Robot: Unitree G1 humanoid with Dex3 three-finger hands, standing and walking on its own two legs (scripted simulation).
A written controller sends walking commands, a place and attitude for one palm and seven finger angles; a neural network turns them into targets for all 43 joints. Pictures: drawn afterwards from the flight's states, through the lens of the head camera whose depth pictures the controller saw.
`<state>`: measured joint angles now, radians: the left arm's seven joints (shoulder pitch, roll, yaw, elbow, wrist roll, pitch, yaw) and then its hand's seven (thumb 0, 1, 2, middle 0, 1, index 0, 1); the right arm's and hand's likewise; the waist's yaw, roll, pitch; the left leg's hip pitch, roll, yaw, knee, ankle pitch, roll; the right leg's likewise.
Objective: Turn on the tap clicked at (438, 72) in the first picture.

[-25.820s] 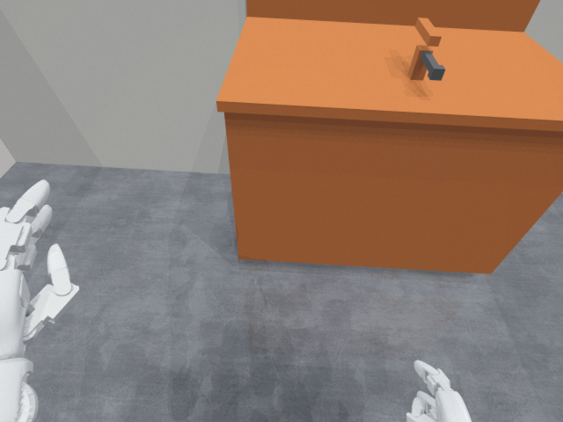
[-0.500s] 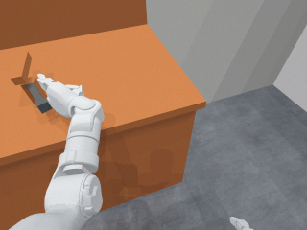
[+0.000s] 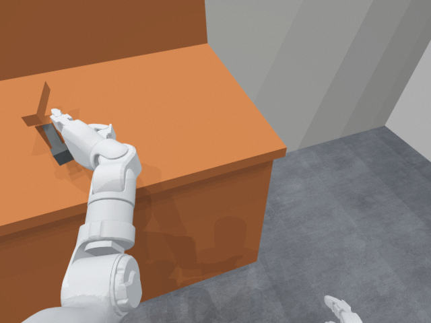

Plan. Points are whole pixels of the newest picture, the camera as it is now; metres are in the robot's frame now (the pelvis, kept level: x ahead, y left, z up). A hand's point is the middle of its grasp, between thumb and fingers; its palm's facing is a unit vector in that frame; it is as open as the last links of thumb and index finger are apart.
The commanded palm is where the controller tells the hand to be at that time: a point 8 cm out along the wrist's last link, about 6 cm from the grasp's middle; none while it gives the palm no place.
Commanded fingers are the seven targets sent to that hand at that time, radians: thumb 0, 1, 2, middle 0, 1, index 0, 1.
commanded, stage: lift the hand up off the lever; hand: left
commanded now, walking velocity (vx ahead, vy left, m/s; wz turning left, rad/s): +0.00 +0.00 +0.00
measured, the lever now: (62, 154) +0.40 +0.33 +0.13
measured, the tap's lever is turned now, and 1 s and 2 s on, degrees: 19 19 19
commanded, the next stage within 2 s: draw the hand back beside the body in 0.84 s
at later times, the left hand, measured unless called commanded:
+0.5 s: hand (107, 121) +0.42 +0.22 +0.19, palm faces +0.82 -0.55 -0.12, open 7.8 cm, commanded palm +0.37 +0.24 +0.19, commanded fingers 0.00 0.90 0.90 -0.15 -0.15 -0.15 -0.15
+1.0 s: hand (113, 116) +0.43 +0.21 +0.20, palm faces +0.76 -0.64 -0.11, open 7.8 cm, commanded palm +0.35 +0.24 +0.20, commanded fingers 0.00 0.90 0.90 -0.15 -0.16 -0.15 -0.16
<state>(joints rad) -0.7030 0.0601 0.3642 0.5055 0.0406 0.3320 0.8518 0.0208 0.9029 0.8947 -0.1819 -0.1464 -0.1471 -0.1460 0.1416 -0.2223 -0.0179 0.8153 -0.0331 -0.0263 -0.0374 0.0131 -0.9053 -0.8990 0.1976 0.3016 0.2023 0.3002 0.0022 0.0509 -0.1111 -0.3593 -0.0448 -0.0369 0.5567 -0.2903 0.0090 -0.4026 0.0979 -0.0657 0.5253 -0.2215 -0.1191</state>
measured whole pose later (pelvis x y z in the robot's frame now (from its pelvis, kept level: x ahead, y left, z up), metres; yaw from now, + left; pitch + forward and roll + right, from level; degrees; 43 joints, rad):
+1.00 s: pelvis +0.01 +0.01 +0.01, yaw +0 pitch +3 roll +1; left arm -0.70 0.05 0.28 0.40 0.04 0.42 0.77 0.02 0.90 0.89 -0.15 -0.15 -0.14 -0.15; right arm 0.11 -0.22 -0.01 0.80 -0.02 0.00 -0.04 0.01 -0.91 -0.90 0.20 0.30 0.20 0.30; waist 0.03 0.05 -0.09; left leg -0.27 -0.05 -0.03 0.49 -0.28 0.02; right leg -0.33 0.09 -0.06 0.49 -0.22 -0.11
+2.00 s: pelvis -0.01 +0.03 +0.02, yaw -2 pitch -7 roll +0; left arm 0.26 0.31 0.20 -0.26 -0.08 -0.14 0.12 0.02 0.90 0.89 -0.20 -0.28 -0.20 -0.28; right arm 0.17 -0.22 0.02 0.68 0.00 -0.09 -0.02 0.02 -0.90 -0.90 0.20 0.30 0.20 0.30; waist 0.07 0.06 0.06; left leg -0.02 -0.06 0.00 0.34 -0.19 0.05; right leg -0.06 0.09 -0.02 0.29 -0.11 -0.08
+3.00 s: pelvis -0.04 +0.04 +0.00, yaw -2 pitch +0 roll +0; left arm 0.50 0.39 0.33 -0.46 -0.03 -0.13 0.16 0.02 0.89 0.89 -0.21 -0.30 -0.21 -0.30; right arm 0.21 -0.26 -0.03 0.56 0.01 0.00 -0.06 0.02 -0.91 -0.90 0.20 0.30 0.20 0.30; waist 0.00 0.05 0.04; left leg -0.31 -0.07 0.03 0.54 -0.23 0.07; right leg -0.35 0.07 -0.01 0.50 -0.15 -0.06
